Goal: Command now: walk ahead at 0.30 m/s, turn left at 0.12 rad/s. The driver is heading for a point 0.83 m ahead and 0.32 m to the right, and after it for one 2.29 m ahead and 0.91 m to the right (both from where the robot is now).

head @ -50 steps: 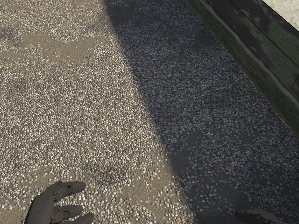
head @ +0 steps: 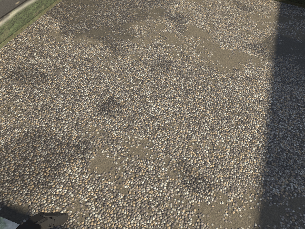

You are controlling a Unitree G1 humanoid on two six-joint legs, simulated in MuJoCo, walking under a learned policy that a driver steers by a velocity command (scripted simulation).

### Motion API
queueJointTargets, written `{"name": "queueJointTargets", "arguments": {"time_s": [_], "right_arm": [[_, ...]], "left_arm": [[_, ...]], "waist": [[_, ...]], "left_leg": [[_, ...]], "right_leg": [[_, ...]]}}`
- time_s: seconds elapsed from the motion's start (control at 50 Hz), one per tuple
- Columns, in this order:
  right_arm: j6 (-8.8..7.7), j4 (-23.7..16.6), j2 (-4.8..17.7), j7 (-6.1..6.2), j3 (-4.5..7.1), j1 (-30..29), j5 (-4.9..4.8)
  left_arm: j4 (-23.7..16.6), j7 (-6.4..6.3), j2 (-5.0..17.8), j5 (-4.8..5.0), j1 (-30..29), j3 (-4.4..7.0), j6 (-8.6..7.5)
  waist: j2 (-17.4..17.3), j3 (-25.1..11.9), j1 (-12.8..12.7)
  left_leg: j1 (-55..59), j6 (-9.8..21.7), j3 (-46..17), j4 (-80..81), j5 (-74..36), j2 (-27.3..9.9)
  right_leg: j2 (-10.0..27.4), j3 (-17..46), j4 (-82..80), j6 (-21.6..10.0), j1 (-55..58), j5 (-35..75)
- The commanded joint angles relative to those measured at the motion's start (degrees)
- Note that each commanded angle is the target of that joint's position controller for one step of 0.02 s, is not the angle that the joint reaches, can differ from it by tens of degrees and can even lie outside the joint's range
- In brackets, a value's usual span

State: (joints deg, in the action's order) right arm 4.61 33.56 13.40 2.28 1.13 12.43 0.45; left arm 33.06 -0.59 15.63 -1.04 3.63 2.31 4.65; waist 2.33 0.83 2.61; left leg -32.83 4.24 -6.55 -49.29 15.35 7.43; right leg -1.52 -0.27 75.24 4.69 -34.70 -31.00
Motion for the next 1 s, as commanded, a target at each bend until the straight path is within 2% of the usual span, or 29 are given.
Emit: {"name": "queueJointTargets", "arguments": {"time_s": [0.02, 0.04, 0.06, 0.1, 0.14, 0.2, 0.24, 0.26, 0.28, 0.3, 0.32, 0.34, 0.36, 0.38, 0.4, 0.42, 0.44, 0.46, 0.48, 0.5, 0.52, 0.54, 0.56, 0.58, 0.62, 0.66, 0.76, 0.8, 1.0], "right_arm": [[-1.5, -7.32, 3.32, 0.89, -0.35, -10.67, 0.61], [-2.23, -6.66, 2.69, 0.41, -0.84, -10.38, 0.5], [-2.9, -5.86, 3.23, 0.01, -0.85, -9.03, 0.54], [-3.32, -3.93, 4.67, -0.74, -0.57, -5.91, 0.36], [-2.93, -2.56, 5.87, -1.2, -0.06, -3.97, 0.35], [-1.75, -1.32, 6.56, -1.75, 0.73, -2.64, 0.49], [-1.02, -0.64, 5.97, -1.83, 0.98, -2.6, -0.34], [-0.75, -0.32, 5.71, -1.77, 1.16, -3.55, -1.09], [-0.5, 0.47, 4.89, -1.74, 1.45, -3.16, -1.23], [-0.55, 0.11, 2.24, -2.11, 0.96, -4.38, -2.2], [-0.95, -0.27, 3.86, -2.13, 1.55, -8.88, -2.58], [-1.59, 0.2, 3.83, -2.42, 1.47, -9.99, -1.92], [-2.0, 1.24, 2.18, -3.02, 0.98, -9.97, -1.35], [-2.13, 2.34, 1.47, -3.39, 0.66, -8.68, -0.72], [-2.43, 3.52, 1.94, -3.27, 0.74, -7.59, 0.02], [-2.71, 3.95, 1.59, -3.13, 0.45, -7.58, 0.45], [-2.84, 3.84, 1.7, -2.54, 0.11, -7.57, 0.46], [-3.01, 3.84, 2.39, -2.12, 0.16, -9.06, 0.6], [-3.27, 3.8, 0.68, -2.56, -1.52, -3.19, 1.43], [-3.55, 4.4, 1.47, -2.98, -1.27, -3.58, 0.61], [-3.92, 4.0, 2.61, -3.32, -1.23, -5.17, 0.17], [-4.23, 4.22, 3.56, -3.34, -1.14, -5.71, 0.18], [-4.77, 3.5, 4.66, -3.22, -1.36, -5.54, 1.04], [-5.05, 3.68, 4.58, -3.21, -1.55, -5.25, 0.95], [-5.24, 3.77, 3.75, -3.13, -2.23, -4.12, 0.42], [-5.16, 3.66, 3.74, -3.0, -2.54, -3.31, 0.28], [-4.72, 3.29, 3.92, -2.8, -2.93, -2.06, 0.33], [-5.05, 2.95, 3.76, -2.8, -3.15, -2.26, 0.59], [-4.64, 1.41, 3.45, -3.19, -3.53, -2.91, 0.41]], "left_arm": [[-2.62, -1.72, 1.1, -0.4, 3.27, 0.13, -0.38], [-1.51, -1.46, 1.79, 0.02, 4.83, 0.61, 0.5], [-1.16, -1.02, 2.74, 0.6, 4.46, 1.03, 1.26], [-1.21, 0.16, 3.08, 1.19, 2.78, 0.87, 2.32], [-0.02, 1.33, 2.23, 1.32, 4.5, 0.06, 2.6], [1.59, 2.23, 1.47, 1.61, 8.23, -0.66, 2.61], [2.89, 2.3, 0.39, 1.62, 11.96, -0.98, 2.26], [4.09, 2.15, -1.53, 1.38, 15.01, -1.6, 1.89], [4.43, 1.84, -2.94, 0.53, 16.01, -2.42, 1.4], [3.49, 1.5, -0.84, -0.35, 16.55, -2.47, 0.5], [1.24, 1.42, 2.93, 0.74, 12.13, -1.53, -0.97], [-0.23, 0.83, 4.63, 0.74, 6.96, -1.05, -1.98], [-0.67, 0.55, 4.67, 0.49, 4.28, -0.96, -2.89], [-0.8, 0.44, 4.12, 0.27, 2.99, -1.21, -3.63], [-1.15, 0.25, 3.18, 0.56, 3.11, -1.45, -4.28], [-0.88, 0.4, 2.23, 0.81, 4.59, -1.78, -4.7], [-0.14, 0.72, 1.62, 1.13, 6.93, -1.87, -5.02], [0.48, 1.1, 1.14, 1.94, 10.64, -1.8, -4.88], [3.04, 0.03, 0.02, 0.28, 17.06, -3.0, -3.95], [2.88, -0.46, -0.69, 0.27, 16.34, -3.07, -3.13], [2.2, -0.76, 0.25, 0.22, 15.02, -2.93, -2.56], [1.88, -1.03, 1.21, 0.26, 14.7, -2.63, -2.28], [2.27, -1.45, 1.63, 0.15, 14.8, -2.58, -1.94], [2.33, -1.61, 1.6, 0.21, 15.34, -2.62, -1.73], [2.64, -1.59, 0.65, 0.23, 16.07, -3.01, -1.6], [2.8, -1.41, 0.48, 0.2, 16.03, -3.18, -1.7], [3.06, -1.16, 0.75, 0.17, 15.75, -3.39, -1.93], [3.01, -1.37, 0.85, 0.09, 15.6, -3.73, -1.75], [3.94, -1.3, 1.54, -0.3, 17.8, -4.27, -1.11]], "waist": [[-10.66, -11.39, -5.51], [-9.67, -11.58, -5.46], [-8.1, -10.3, -4.74], [-5.68, -6.57, -3.84], [-6.51, -4.95, -3.36], [-11.22, -3.7, -2.04], [-11.04, -2.84, -2.5], [-9.69, -2.04, -3.86], [-5.54, -0.78, -3.73], [4.2, -2.09, -3.84], [6.8, 3.3, -4.39], [5.72, 4.78, -2.16], [4.89, 2.68, -0.89], [4.45, 0.27, 0.43], [3.25, -1.38, 0.15], [2.74, -2.91, -0.48], [2.06, -3.77, -0.92], [0.56, -5.09, -3.39], [3.06, -7.18, -3.05], [-0.66, -3.42, -3.22], [-3.05, -1.05, -3.46], [-4.7, -0.5, -3.93], [-5.35, 0.2, -3.86], [-6.03, -0.19, -4.18], [-5.66, -1.34, -4.23], [-4.55, -2.07, -3.89], [-2.51, -2.75, -2.95], [-1.48, -2.78, -2.61], [-2.13, -2.2, -2.8]], "left_leg": [[5.73, 4.11, -24.53, 30.96, 18.09, -15.37], [3.41, 3.99, -21.39, 31.47, 15.71, -15.17], [3.71, 4.38, -19.06, 31.91, 14.42, -15.61], [6.57, 4.13, -16.94, 32.94, 15.61, -15.63], [10.34, 2.21, -14.14, 33.9, 18.02, -15.38], [9.86, 2.34, -12.73, 36.83, 22.54, -15.95], [8.34, 1.93, -13.25, 38.19, 24.24, -16.38], [6.48, 0.34, -11.82, 38.08, 23.94, -15.19], [5.57, -1.67, -9.19, 34.22, 20.59, -12.78], [2.33, -3.96, -2.95, 23.38, 14.44, -8.01], [-0.39, -4.58, 2.09, 21.73, 8.4, -4.98], [4.47, -4.58, 0.74, 21.08, 2.05, -6.55], [10.46, -4.44, 1.15, 19.45, -2.86, -6.17], [13.98, -4.29, 2.07, 18.31, -4.88, -5.19], [16.78, -4.07, 2.63, 19.25, -5.87, -4.74], [18.42, -4.02, 2.71, 21.51, -6.62, -4.74], [19.16, -4.31, 1.29, 24.22, -8.26, -5.82], [20.58, -4.12, -0.38, 24.33, -8.73, -6.97], [22.52, -1.75, -4.58, 27.52, -4.83, -9.83], [20.09, -0.84, -5.18, 29.19, -2.85, -10.14], [17.85, -0.35, -5.71, 30.88, -1.9, -10.09], [16.59, -0.36, -6.36, 31.86, -0.91, -10.31], [15.54, -0.17, -6.81, 32.89, -1.24, -11.04], [15.2, -0.1, -7.3, 33.52, -0.93, -11.11], [15.85, 0.22, -7.53, 33.58, -1.43, -11.19], [17.36, 0.55, -7.41, 33.08, -2.4, -11.13], [20.18, 1.06, -6.61, 31.31, -5.15, -10.72], [20.34, 0.9, -5.74, 30.34, -7.14, -10.35], [19.41, 0.7, -4.44, 28.58, -8.94, -9.58]], "right_leg": [[-0.34, 4.28, 8.53, 1.65, -1.11, 8.83], [-1.0, 3.88, 8.08, 1.58, 3.34, 8.55], [-1.98, 4.32, 6.31, 1.12, 4.35, 7.3], [-2.2, 3.86, -3.48, -0.19, 4.1, 4.39], [-2.23, 2.3, -16.8, -2.23, 6.47, 1.83], [-3.17, -1.71, -30.74, -6.26, 14.47, -2.59], [-3.13, -2.86, -39.68, -8.92, 19.7, 2.63], [-3.04, -2.91, -47.47, -10.39, 23.87, 8.62], [-0.88, 2.5, -53.52, -11.58, 25.19, 7.29], [9.23, 17.62, -58.81, -13.6, 26.32, -1.54], [15.12, 28.41, -65.61, -13.2, 16.95, -9.06], [14.85, 27.06, -66.53, -12.48, 12.62, -6.79], [12.23, 22.89, -64.72, -11.73, 10.99, -2.78], [9.92, 18.81, -62.82, -11.11, 11.08, 1.2], [8.44, 15.43, -60.55, -10.85, 11.84, 6.98], [7.11, 13.56, -58.25, -10.44, 13.91, 12.97], [6.64, 12.53, -56.19, -9.7, 16.44, 19.03], [6.22, 13.15, -56.1, -8.56, 16.1, 17.58], [8.02, 14.17, -58.34, -11.34, 19.31, 10.89], [7.07, 13.14, -58.75, -11.52, 18.76, 7.12], [6.24, 12.06, -57.74, -11.17, 19.57, 7.39], [5.67, 11.06, -56.65, -10.87, 20.75, 8.93], [5.2, 9.91, -55.64, -10.92, 21.18, 11.09], [4.83, 9.33, -54.71, -10.61, 22.38, 12.81], [4.63, 8.75, -53.6, -10.19, 23.57, 15.01], [4.55, 8.56, -53.31, -9.84, 23.24, 16.18], [4.5, 8.64, -53.37, -9.32, 22.23, 18.8], [4.77, 9.1, -53.42, -9.44, 22.42, 21.56], [4.54, 9.62, -53.87, -9.57, 24.81, 25.25]]}}
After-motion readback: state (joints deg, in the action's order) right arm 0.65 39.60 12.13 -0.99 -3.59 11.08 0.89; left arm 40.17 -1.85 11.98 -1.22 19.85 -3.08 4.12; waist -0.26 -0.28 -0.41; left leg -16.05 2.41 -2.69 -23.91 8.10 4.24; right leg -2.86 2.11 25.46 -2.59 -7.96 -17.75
